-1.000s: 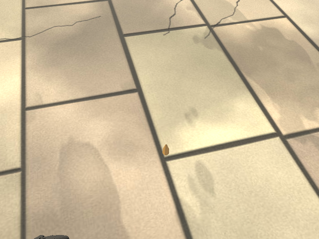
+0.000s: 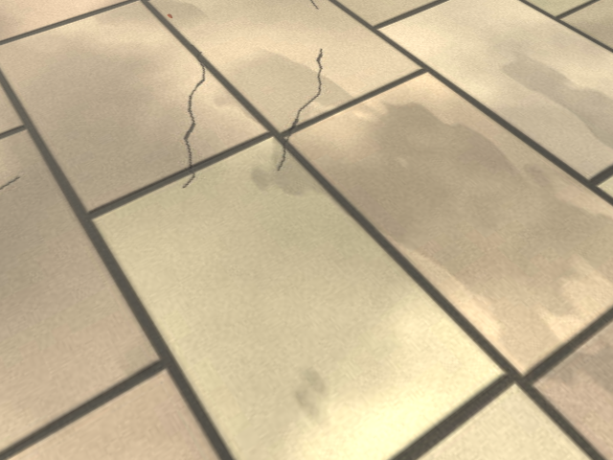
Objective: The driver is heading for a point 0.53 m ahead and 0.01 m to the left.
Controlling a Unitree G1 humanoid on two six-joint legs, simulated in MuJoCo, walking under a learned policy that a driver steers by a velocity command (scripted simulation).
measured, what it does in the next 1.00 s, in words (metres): walks ahead: right foot, then left foot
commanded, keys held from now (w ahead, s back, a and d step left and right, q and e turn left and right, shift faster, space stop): w+e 0.16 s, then w+q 0.38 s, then no key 0.46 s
